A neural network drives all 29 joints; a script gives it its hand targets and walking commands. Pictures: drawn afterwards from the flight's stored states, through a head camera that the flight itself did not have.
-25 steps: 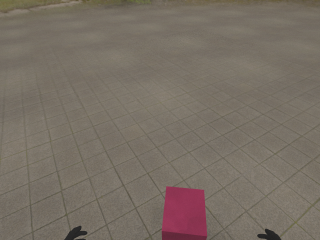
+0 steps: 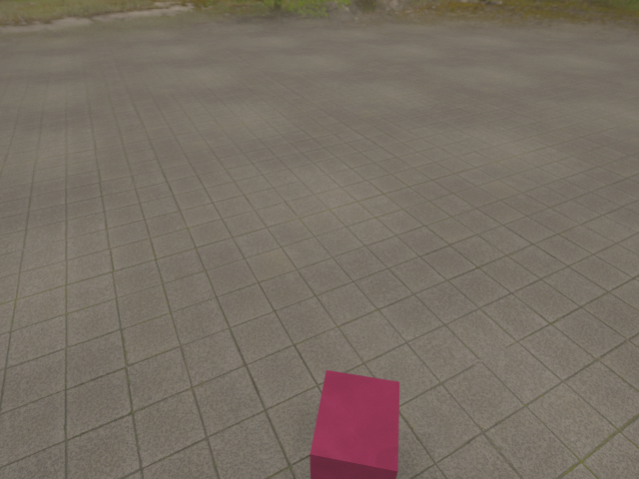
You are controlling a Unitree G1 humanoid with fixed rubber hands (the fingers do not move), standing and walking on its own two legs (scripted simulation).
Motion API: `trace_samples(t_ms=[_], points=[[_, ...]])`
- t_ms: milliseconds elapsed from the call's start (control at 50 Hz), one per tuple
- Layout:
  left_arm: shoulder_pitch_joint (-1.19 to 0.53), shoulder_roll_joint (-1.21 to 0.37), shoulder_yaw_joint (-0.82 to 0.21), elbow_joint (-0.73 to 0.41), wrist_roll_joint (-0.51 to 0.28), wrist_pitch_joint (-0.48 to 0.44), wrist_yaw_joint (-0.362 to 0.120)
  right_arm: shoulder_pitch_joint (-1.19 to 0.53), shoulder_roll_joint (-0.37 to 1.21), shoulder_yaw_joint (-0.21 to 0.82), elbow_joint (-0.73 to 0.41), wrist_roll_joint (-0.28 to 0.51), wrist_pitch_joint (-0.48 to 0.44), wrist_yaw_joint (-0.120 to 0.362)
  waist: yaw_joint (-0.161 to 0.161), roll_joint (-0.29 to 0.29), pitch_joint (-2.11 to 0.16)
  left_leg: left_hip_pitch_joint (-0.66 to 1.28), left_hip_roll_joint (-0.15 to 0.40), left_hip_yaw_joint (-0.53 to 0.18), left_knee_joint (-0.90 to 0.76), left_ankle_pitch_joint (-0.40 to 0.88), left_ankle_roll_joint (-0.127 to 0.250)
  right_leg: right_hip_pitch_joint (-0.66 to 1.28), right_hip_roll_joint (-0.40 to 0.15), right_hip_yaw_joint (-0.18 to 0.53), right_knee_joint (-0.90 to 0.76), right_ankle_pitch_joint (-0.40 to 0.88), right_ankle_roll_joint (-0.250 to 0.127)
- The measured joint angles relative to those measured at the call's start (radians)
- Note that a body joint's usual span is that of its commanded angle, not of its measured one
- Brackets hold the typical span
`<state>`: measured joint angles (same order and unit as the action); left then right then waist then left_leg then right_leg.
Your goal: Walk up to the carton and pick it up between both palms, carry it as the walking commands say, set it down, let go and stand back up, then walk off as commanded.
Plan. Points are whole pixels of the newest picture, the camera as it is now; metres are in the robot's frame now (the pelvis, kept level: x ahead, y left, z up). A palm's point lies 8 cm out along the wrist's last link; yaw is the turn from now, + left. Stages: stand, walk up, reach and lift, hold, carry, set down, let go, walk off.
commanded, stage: stand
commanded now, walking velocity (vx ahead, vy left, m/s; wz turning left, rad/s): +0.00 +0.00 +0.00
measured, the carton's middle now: (355, 438) +0.50 -0.06 -0.64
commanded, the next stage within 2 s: walk off in 1.12 s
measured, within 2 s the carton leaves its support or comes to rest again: neither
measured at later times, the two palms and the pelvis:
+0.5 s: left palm out of the picture +0.02 +0.30 -0.12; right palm out of the picture +0.01 -0.29 -0.11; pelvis -0.03 +0.01 +0.00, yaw +0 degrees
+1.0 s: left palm out of the picture +0.02 +0.31 -0.12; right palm out of the picture +0.05 -0.27 -0.10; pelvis -0.02 +0.02 +0.01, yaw +1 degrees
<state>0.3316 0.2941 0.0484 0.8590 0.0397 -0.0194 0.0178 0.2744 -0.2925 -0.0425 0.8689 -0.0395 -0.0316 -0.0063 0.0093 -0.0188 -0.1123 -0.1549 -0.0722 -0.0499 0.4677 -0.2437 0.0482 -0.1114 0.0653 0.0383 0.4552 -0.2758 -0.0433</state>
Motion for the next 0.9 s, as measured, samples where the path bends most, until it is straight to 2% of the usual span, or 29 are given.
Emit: trace_samples(t_ms=[180, 500, 900], points=[[-0.028, 0.016, -0.009, 0.056, 0.002, -0.009, -0.017, 0.012, -0.025, 0.013, 0.056, 0.003, -0.015, 0.003, -0.006, 0.006, 0.004, -0.009, 0.011, -0.007, -0.002, 0.025, -0.006, 0.002, 0.01, -0.007, -0.025, 0.036, -0.004], [-0.057, 0.04, -0.021, 0.149, -0.016, -0.006, -0.026, 0.015, -0.044, 0.032, 0.161, 0.017, -0.021, 0.003, -0.014, 0.006, 0.067, -0.022, -0.001, -0.002, -0.038, 0.062, 0.008, -0.016, -0.004, -0.002, -0.05, 0.066, 0.013], [-0.108, 0.039, -0.043, 0.215, -0.027, -0.002, -0.016, -0.083, -0.037, 0.052, 0.206, 0.028, -0.023, -0.009, 0.002, 0.004, 0.075, 0.026, -0.031, 0.003, -0.097, 0.083, 0.027, 0.014, -0.036, 0.006, -0.066, 0.06, 0.036]])
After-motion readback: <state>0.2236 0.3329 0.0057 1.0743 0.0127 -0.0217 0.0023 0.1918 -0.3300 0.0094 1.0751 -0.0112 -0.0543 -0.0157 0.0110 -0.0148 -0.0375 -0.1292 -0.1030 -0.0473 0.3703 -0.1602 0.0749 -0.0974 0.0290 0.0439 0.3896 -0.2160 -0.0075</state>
